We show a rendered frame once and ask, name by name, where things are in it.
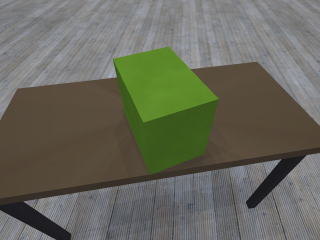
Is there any carton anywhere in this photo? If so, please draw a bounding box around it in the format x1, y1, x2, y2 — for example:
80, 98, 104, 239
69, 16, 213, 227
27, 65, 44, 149
113, 46, 219, 175

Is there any table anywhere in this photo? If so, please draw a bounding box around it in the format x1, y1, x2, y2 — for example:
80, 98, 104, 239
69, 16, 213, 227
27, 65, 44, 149
0, 62, 320, 240

